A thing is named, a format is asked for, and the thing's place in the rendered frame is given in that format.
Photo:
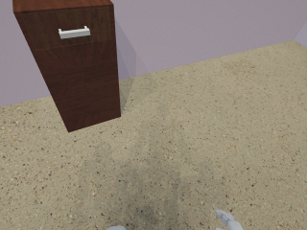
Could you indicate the cabinet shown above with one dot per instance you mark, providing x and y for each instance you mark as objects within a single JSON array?
[{"x": 82, "y": 78}]

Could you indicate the right robot hand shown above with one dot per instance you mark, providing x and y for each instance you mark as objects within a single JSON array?
[{"x": 228, "y": 220}]

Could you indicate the handle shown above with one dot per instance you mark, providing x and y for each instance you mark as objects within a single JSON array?
[{"x": 74, "y": 33}]

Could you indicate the drawer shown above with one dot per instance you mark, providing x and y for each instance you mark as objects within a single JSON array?
[{"x": 44, "y": 26}]

